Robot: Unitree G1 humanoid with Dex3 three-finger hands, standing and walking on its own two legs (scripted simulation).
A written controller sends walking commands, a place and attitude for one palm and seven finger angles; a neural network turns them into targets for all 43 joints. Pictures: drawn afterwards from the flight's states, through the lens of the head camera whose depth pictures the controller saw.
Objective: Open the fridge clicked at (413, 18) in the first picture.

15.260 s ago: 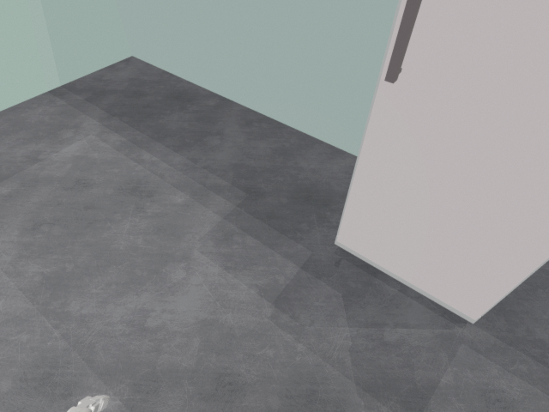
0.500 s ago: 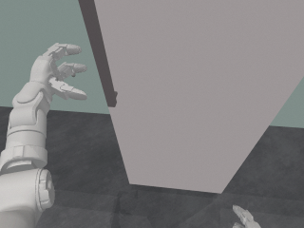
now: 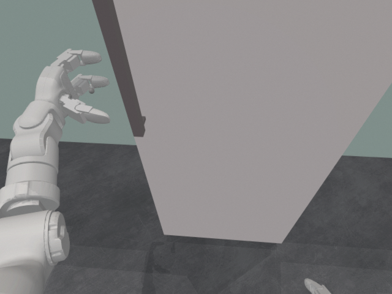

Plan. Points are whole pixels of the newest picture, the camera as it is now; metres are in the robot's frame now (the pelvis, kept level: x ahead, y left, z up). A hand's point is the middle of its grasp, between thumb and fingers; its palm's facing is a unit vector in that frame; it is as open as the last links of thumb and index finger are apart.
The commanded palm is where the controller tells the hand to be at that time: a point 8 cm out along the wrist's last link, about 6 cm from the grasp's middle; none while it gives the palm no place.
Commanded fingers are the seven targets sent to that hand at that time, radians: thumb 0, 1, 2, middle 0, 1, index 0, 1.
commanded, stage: feel for the door with the fingertips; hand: left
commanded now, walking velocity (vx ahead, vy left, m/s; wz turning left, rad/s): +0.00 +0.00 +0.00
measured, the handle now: (123, 59) +0.48 +0.15 +0.25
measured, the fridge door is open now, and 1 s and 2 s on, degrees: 0 0 0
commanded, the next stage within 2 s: slide the fingers in behind the handle in 0.60 s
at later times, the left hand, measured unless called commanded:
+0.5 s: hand (105, 91) +0.43 +0.18 +0.22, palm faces -0.01 -1.00 -0.02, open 14.0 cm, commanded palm +0.41 +0.23 +0.22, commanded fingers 0.00 -0.50 0.30 -0.30 -1.20 -0.30 -1.20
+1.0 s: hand (107, 90) +0.43 +0.18 +0.22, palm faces -0.03 -1.00 -0.03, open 13.9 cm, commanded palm +0.41 +0.22 +0.22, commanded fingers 0.00 -0.50 0.30 -0.30 -1.20 -0.30 -1.20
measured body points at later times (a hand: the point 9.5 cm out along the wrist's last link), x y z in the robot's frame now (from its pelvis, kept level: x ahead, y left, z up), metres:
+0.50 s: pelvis +0.00 +0.00 +0.00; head +0.00 -0.02 +0.45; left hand +0.42 +0.24 +0.22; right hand +0.16 -0.24 -0.10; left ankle -0.03 +0.10 -0.74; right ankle +0.01 -0.11 -0.74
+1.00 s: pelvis +0.00 +0.00 +0.00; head +0.01 -0.02 +0.45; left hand +0.43 +0.24 +0.22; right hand +0.09 -0.26 -0.12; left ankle -0.03 +0.10 -0.74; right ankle +0.01 -0.11 -0.74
